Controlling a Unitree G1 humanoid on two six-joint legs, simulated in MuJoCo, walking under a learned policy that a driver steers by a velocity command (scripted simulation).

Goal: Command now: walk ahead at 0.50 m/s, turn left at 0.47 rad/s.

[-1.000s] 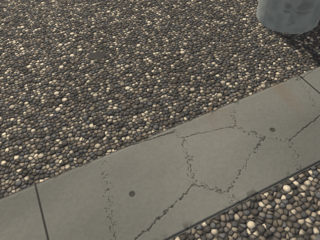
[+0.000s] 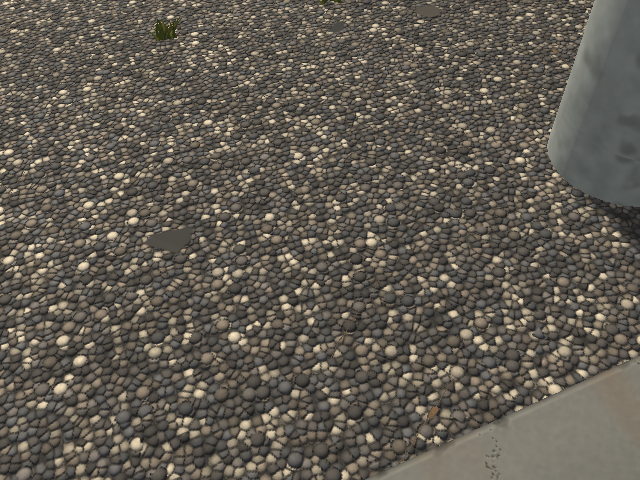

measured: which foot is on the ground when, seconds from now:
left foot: up 0.00-0.26, down 0.28-0.94, up 0.96-1.00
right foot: down 0.00-0.30, up 0.32-0.92, down 0.94-1.00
